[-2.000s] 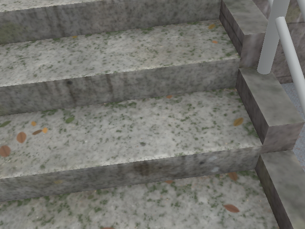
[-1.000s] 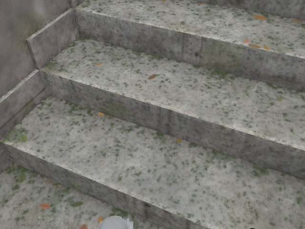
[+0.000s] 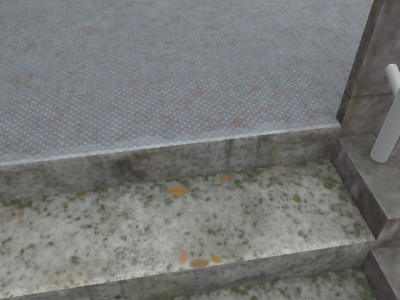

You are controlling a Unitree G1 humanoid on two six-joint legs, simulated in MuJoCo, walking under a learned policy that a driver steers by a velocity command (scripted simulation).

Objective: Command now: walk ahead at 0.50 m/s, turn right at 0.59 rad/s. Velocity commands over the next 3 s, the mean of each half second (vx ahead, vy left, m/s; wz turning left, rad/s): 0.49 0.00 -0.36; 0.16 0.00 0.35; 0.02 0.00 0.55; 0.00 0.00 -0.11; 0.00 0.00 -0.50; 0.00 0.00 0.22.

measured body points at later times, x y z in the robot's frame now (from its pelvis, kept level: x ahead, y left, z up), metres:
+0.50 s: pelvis +0.27 +0.07 +0.16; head +0.25 +0.07 +0.61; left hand +0.46 +0.25 +0.03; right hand +0.17 -0.13 +0.00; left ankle +0.26 +0.15 -0.56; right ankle +0.35 -0.11 -0.37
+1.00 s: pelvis +0.46 +0.02 +0.19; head +0.47 +0.02 +0.64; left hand +0.51 +0.29 +0.05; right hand +0.64 -0.20 +0.09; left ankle +0.46 +0.14 -0.29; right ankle +0.41 -0.11 -0.56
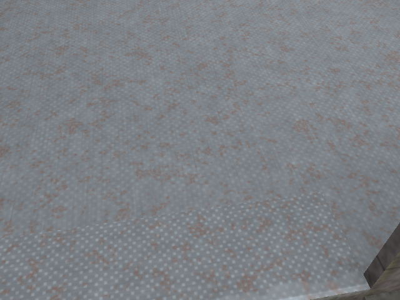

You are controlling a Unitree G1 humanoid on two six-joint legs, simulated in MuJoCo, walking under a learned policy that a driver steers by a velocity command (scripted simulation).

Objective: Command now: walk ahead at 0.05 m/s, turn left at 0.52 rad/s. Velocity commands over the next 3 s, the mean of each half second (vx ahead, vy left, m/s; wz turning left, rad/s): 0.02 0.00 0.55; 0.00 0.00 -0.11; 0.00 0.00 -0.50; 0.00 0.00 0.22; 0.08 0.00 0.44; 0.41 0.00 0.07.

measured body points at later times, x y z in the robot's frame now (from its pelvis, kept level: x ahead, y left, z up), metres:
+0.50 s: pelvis +0.09 +0.05 +0.13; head +0.09 +0.07 +0.58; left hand +0.23 +0.35 +0.05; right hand +0.27 -0.14 +0.02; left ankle +0.13 +0.12 -0.60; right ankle +0.16 -0.12 -0.45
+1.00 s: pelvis +0.14 +0.03 +0.13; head +0.16 +0.03 +0.58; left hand +0.28 +0.30 +0.04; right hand +0.38 -0.23 +0.07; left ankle +0.12 +0.11 -0.60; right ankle +0.18 -0.11 -0.60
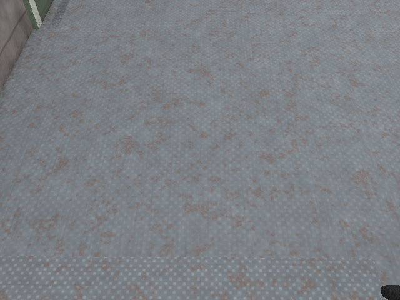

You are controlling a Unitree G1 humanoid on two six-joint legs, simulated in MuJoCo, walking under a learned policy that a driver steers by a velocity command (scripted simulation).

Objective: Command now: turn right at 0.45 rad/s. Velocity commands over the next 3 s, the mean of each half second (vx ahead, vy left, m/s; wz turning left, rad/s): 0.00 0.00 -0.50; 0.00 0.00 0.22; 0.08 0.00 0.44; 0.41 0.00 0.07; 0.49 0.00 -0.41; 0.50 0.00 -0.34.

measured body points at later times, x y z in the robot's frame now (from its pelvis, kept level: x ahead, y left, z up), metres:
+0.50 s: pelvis +0.01 -0.06 +0.00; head +0.03 -0.06 +0.45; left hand +0.23 +0.14 -0.08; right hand +0.09 -0.36 -0.09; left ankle -0.02 +0.09 -0.63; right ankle +0.00 -0.14 -0.73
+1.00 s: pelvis +0.02 -0.02 +0.00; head +0.04 +0.00 +0.45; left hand +0.24 +0.22 -0.08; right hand +0.15 -0.29 -0.09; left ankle +0.02 +0.08 -0.73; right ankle -0.01 -0.14 -0.72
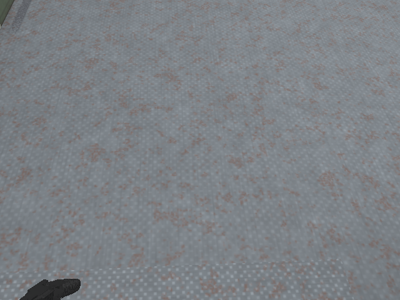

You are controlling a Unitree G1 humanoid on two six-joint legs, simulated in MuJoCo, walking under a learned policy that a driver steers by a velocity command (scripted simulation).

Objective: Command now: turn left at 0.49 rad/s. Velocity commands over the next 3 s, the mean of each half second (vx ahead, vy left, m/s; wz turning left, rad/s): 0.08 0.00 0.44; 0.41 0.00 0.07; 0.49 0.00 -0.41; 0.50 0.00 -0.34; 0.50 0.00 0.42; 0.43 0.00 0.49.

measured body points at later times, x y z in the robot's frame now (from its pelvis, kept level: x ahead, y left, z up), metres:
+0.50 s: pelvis +0.03 -0.03 +0.00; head +0.05 -0.03 +0.45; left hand +0.07 +0.24 -0.11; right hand +0.25 -0.24 -0.09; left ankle +0.00 +0.10 -0.72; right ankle +0.00 -0.15 -0.73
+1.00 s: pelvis +0.28 +0.02 +0.05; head +0.31 +0.02 +0.50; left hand +0.16 +0.20 -0.09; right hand +0.58 -0.08 -0.01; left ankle +0.34 +0.12 -0.58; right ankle +0.07 -0.15 -0.57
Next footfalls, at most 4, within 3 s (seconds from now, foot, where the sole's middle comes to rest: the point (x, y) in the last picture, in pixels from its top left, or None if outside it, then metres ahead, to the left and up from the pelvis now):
0.48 right None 0.04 -0.15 -0.76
0.90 left None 0.38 0.14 -0.61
1.44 right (223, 213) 0.72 -0.08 -0.61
1.94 left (180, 143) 1.03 0.08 -0.61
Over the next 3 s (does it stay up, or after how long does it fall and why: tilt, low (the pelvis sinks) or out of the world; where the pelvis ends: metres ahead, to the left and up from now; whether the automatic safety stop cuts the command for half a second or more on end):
stays up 1.35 0.06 0.14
